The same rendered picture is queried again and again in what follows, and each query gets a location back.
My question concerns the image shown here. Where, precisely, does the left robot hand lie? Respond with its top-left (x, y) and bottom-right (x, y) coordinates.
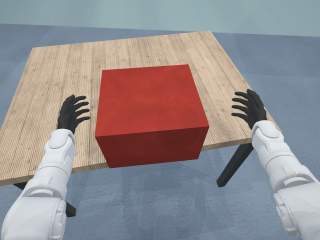
top-left (57, 94), bottom-right (91, 135)

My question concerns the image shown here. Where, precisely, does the left robot upper arm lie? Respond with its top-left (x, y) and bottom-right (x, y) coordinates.
top-left (4, 197), bottom-right (67, 240)

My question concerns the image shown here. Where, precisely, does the right robot upper arm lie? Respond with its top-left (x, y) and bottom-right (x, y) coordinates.
top-left (273, 182), bottom-right (320, 240)

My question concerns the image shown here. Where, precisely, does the right robot hand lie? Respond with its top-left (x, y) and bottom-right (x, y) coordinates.
top-left (231, 89), bottom-right (267, 130)

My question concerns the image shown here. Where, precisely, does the robot left forearm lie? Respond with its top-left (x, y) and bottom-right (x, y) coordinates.
top-left (1, 128), bottom-right (76, 240)

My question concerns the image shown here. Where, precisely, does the table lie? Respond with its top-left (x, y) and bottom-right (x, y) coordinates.
top-left (0, 30), bottom-right (282, 218)

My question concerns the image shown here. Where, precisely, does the robot right forearm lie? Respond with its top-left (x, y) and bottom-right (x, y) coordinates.
top-left (251, 120), bottom-right (320, 193)

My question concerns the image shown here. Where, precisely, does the carton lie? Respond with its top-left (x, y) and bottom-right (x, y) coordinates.
top-left (95, 64), bottom-right (210, 169)

